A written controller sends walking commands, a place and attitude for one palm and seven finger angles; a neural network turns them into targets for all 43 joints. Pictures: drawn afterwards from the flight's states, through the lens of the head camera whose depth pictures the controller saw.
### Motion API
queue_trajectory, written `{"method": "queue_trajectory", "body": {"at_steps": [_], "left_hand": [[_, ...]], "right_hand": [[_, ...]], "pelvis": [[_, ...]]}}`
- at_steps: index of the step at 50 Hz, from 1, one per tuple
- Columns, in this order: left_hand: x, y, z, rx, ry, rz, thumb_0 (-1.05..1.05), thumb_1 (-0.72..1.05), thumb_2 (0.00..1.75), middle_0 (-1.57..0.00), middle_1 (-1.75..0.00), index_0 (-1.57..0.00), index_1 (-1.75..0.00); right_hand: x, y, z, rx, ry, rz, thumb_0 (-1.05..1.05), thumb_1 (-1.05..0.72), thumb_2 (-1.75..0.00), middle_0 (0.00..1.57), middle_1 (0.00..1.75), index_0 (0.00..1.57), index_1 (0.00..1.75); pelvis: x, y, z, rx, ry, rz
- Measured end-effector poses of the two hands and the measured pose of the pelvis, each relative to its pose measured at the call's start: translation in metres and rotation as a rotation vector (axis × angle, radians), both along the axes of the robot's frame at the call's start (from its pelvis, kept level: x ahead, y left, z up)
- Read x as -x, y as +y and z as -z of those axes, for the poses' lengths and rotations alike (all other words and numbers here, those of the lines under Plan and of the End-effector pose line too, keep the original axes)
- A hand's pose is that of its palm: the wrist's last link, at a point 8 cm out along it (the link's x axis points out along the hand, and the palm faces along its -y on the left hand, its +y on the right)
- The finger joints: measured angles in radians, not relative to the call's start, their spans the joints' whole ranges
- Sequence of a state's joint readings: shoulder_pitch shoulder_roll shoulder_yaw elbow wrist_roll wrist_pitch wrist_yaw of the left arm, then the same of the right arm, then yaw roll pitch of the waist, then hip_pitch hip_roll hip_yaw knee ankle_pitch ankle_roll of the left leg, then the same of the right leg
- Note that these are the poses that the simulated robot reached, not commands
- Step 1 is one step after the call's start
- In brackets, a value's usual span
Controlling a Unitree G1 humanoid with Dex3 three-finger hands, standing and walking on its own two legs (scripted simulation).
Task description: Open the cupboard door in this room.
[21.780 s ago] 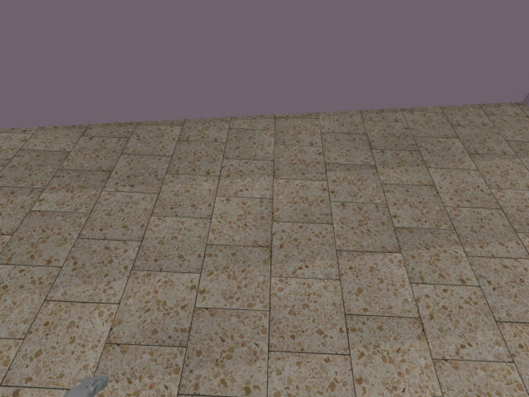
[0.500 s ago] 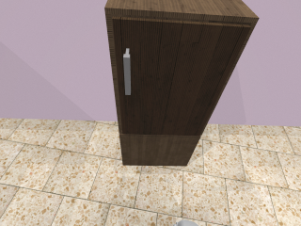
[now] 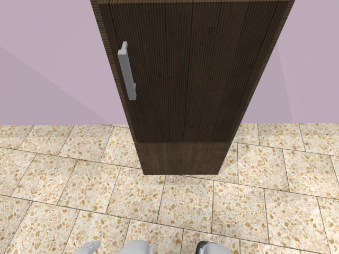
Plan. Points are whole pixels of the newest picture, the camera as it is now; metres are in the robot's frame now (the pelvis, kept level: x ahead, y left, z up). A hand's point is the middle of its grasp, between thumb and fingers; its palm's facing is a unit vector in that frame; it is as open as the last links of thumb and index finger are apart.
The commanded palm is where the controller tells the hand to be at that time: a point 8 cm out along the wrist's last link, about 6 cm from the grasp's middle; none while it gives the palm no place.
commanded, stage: come to a stop and stand still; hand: left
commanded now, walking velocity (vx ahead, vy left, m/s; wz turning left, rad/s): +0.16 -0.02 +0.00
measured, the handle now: (129, 72) +0.55 +0.15 +0.09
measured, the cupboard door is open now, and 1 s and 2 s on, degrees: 0 0 0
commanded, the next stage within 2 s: look again from close up in 0.88 s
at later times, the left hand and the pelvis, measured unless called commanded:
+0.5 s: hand out of the picture -0.02 +0.20 -0.16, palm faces -0.03 -0.98 -0.21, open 7.4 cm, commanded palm none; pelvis -0.02 +0.01 +0.01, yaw -2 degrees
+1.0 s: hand out of the picture -0.03 +0.15 -0.16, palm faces +0.02 -0.98 -0.19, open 7.3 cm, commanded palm none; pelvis -0.03 -0.02 +0.01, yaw -1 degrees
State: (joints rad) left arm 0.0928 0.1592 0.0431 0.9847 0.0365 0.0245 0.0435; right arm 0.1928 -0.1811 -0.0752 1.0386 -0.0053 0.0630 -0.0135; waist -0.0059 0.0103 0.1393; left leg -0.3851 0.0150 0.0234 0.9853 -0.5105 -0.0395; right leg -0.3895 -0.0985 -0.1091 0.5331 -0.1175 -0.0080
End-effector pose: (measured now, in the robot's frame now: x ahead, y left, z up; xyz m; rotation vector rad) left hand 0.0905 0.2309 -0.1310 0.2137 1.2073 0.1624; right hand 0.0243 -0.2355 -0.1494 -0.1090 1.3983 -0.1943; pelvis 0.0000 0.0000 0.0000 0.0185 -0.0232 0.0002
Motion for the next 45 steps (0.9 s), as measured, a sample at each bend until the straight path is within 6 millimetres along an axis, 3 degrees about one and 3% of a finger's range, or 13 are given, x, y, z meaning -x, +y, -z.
{"method": "queue_trajectory", "body": {"at_steps": [4, 6, 9, 14, 19, 22, 29, 36, 45], "left_hand": [[0.026, 0.026, 0.011, 0.007, 0.011, -0.018, 0.0, 0.92, 0.9, -0.21, -0.3, -0.2, -0.3], [0.04, 0.039, 0.018, 0.019, 0.025, -0.033, 0.0, 0.91, 0.9, -0.21, -0.3, -0.2, -0.3], [0.062, 0.049, 0.014, 0.036, 0.068, -0.05, 0.0, 0.91, 0.9, -0.2, -0.3, -0.2, -0.29], [0.1, 0.055, 0.003, 0.051, 0.136, -0.076, 0.0, 0.91, 0.9, -0.2, -0.3, -0.2, -0.29], [0.126, 0.047, 0.0, 0.048, 0.245, -0.058, 0.0, 0.91, 0.9, -0.2, -0.3, -0.19, -0.29], [0.124, 0.034, -0.001, 0.047, 0.27, -0.036, 0.0, 0.91, 0.9, -0.2, -0.3, -0.19, -0.29], [0.097, -0.011, -0.003, 0.039, 0.179, -0.001, 0.01, 0.92, 0.9, -0.2, -0.3, -0.19, -0.29], [0.09, -0.023, -0.003, 0.027, 0.146, -0.019, 0.02, 0.96, 0.9, -0.21, -0.3, -0.2, -0.3], [0.109, -0.033, -0.001, 0.047, 0.178, -0.041, 0.01, 0.94, 0.9, -0.2, -0.3, -0.2, -0.3]], "right_hand": [[-0.009, 0.006, -0.009, 0.046, -0.103, -0.029, 0.0, -0.91, -0.9, 0.2, 0.3, 0.19, 0.3], [-0.004, 0.013, -0.014, 0.069, -0.138, -0.035, 0.0, -0.91, -0.9, 0.2, 0.3, 0.19, 0.3], [0.01, 0.027, -0.026, 0.073, -0.135, -0.037, 0.0, -0.91, -0.9, 0.2, 0.3, 0.19, 0.3], [0.029, 0.045, -0.036, 0.047, -0.094, -0.037, 0.0, -0.91, -0.9, 0.2, 0.3, 0.2, 0.3], [0.049, 0.047, -0.034, 0.033, -0.056, 0.01, 0.01, -0.91, -0.9, 0.2, 0.3, 0.2, 0.3], [0.066, 0.042, -0.029, 0.02, -0.012, 0.036, 0.01, -0.91, -0.9, 0.21, 0.3, 0.2, 0.3], [0.098, 0.019, -0.008, -0.035, 0.093, 0.073, 0.01, -0.91, -0.9, 0.2, 0.3, 0.2, 0.3], [0.093, 0.007, -0.009, -0.04, 0.096, 0.045, 0.01, -0.91, -0.9, 0.2, 0.3, 0.2, 0.3], [0.073, 0.003, -0.011, -0.034, 0.054, 0.015, 0.0, -0.91, -0.9, 0.2, 0.3, 0.2, 0.3]], "pelvis": [[0.014, 0.016, 0.006, 0.013, 0.002, 0.007], [0.021, 0.025, 0.008, 0.016, -0.005, 0.011], [0.023, 0.032, -0.002, 0.023, -0.009, 0.016], [0.021, 0.036, -0.017, 0.031, 0.018, 0.014], [0.02, 0.03, -0.019, 0.015, 0.035, 0.031], [0.021, 0.022, -0.018, 0.011, 0.034, 0.035], [0.022, -0.004, -0.011, 0.014, 0.014, 0.025], [0.021, -0.02, -0.012, 0.015, 0.005, 0.014], [0.024, -0.025, -0.013, 0.018, -0.005, 0.015]]}}
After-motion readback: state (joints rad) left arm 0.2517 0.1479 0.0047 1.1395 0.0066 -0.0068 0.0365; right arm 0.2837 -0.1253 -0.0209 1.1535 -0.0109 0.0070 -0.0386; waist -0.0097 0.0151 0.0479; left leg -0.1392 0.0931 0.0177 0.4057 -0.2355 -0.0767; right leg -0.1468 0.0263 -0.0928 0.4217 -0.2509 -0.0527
